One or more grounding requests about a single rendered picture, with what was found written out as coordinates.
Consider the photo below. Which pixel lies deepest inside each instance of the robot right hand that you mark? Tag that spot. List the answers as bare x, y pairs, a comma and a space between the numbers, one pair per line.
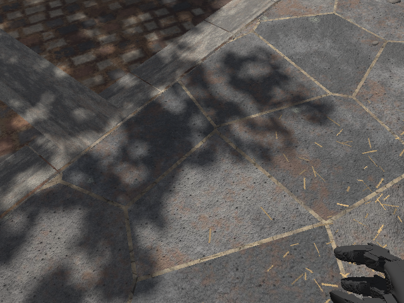
382, 290

